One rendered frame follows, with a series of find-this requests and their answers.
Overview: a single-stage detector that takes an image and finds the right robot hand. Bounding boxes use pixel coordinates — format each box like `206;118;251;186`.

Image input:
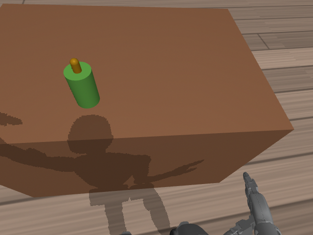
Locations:
223;172;274;235

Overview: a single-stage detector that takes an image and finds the right robot arm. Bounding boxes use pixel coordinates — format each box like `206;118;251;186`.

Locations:
254;223;282;235

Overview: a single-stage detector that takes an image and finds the bottle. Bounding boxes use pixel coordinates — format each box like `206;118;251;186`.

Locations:
64;58;100;109

